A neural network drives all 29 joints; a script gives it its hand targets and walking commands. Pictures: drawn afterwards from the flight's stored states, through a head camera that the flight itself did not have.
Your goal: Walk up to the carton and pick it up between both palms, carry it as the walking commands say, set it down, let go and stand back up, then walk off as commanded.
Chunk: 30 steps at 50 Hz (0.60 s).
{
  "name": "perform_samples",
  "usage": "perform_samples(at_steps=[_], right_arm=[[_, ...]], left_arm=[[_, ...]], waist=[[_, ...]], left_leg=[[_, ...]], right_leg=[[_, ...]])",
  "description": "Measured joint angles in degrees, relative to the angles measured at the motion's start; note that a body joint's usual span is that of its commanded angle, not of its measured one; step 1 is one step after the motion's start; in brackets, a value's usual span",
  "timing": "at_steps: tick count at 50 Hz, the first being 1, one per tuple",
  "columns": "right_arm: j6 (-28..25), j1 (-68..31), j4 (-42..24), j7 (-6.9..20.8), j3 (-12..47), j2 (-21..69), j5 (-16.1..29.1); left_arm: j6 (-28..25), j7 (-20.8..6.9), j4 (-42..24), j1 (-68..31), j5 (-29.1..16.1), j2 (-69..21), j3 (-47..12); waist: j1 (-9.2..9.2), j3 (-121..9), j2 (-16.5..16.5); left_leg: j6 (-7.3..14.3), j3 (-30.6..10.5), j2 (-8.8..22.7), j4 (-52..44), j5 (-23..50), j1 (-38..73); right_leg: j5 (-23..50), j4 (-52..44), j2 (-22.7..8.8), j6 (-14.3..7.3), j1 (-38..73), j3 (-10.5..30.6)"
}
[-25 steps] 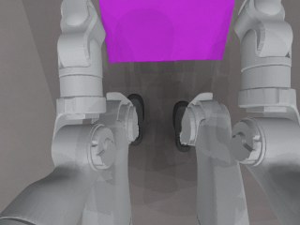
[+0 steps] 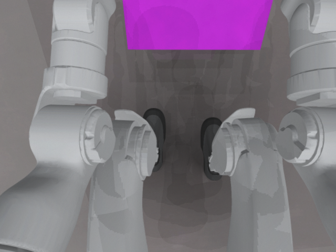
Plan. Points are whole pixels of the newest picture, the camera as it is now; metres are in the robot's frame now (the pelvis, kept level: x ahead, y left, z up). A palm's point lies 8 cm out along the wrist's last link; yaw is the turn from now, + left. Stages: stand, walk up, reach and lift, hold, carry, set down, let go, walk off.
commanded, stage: set down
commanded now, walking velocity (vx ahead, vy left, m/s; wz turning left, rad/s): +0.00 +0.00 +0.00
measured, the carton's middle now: out of the picture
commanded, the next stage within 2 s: none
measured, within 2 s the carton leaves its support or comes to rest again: neither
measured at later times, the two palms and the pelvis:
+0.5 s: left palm out of the picture +0.57 +0.19 -0.19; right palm out of the picture +0.59 -0.13 -0.19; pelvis +0.02 -0.01 -0.05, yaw +2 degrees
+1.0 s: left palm out of the picture +0.59 +0.19 -0.21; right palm out of the picture +0.60 -0.13 -0.21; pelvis +0.03 +0.00 -0.06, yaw +2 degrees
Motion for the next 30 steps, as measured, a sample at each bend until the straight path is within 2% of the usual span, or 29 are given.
perform_samples(at_steps=[1,3,5,6,11,16,19,21,25,30], right_arm=[[-0.32,0.50,-0.06,-1.65,0.67,0.23,1.34],[-0.57,2.02,-1.20,-3.58,2.89,0.79,3.63],[-0.65,2.11,0.17,-4.34,4.91,0.95,4.02],[-0.63,1.99,0.99,-4.94,5.37,0.83,3.88],[-0.50,2.25,2.14,-3.45,7.00,-0.14,3.36],[-2.24,0.89,4.14,2.04,7.71,-1.71,4.92],[-3.24,-0.71,5.90,3.26,7.61,-2.49,5.40],[-3.84,-2.14,7.98,4.33,6.82,-1.72,5.60],[-4.30,-3.84,10.28,4.75,7.00,-1.31,5.10],[-4.25,-4.25,10.30,5.45,7.93,-1.62,4.48]], left_arm=[[0.42,0.04,-0.59,-0.16,-0.69,0.50,-1.06],[0.30,2.11,-1.30,-0.18,-1.43,0.76,-1.60],[-0.58,5.06,-0.67,-0.14,-1.60,0.19,-0.71],[-1.15,5.26,0.08,-0.11,-1.52,-0.28,0.05],[-3.95,3.65,4.25,0.62,-2.37,0.35,-0.10],[-5.61,1.78,5.91,1.29,-5.34,3.11,-2.74],[-6.57,0.60,6.75,1.34,-7.57,4.22,-4.20],[-7.13,0.75,8.24,1.33,-8.72,5.48,-4.45],[-6.69,2.19,9.72,0.94,-10.58,6.27,-4.68],[-7.20,0.82,12.84,-0.58,-11.10,6.93,-3.60]], waist=[[0.09,-0.12,0.32],[0.34,-0.20,0.73],[0.43,-0.32,0.81],[0.55,-0.36,0.89],[0.89,-0.46,0.78],[0.86,-0.44,0.72],[0.62,-0.42,0.89],[0.25,-0.43,0.39],[-0.61,-0.47,1.32],[-1.52,-0.50,2.37]], left_leg=[[0.21,0.27,0.11,0.65,-0.33,-0.54],[0.60,0.86,0.39,1.95,-1.29,-0.92],[0.78,1.44,0.49,2.95,-2.26,-0.81],[0.80,1.66,0.41,3.30,-2.65,-0.74],[0.31,1.24,-0.55,4.55,-3.63,-1.28],[-0.78,-0.22,-1.78,6.06,-3.37,-3.53],[-1.33,-0.58,-2.48,7.16,-2.70,-5.37],[-1.36,-0.22,-2.01,7.98,-2.70,-5.92],[-1.13,0.76,-1.71,9.35,-2.73,-6.67],[-0.84,1.79,-1.77,10.25,-2.66,-7.28]], right_leg=[[-0.38,0.68,0.06,0.15,-0.54,0.19],[-1.36,2.08,0.27,0.40,-1.02,0.62],[-2.41,3.30,0.36,0.52,-1.03,1.11],[-2.91,3.79,0.29,0.53,-0.96,1.28],[-4.60,5.20,0.03,0.22,-1.01,1.02],[-4.98,6.52,0.57,0.30,-2.51,0.31],[-4.93,7.86,0.16,0.09,-3.96,-0.11],[-4.68,8.88,0.47,0.00,-4.92,0.11],[-4.83,10.77,0.52,0.10,-5.90,0.80],[-5.36,12.37,0.28,0.31,-6.62,1.59]])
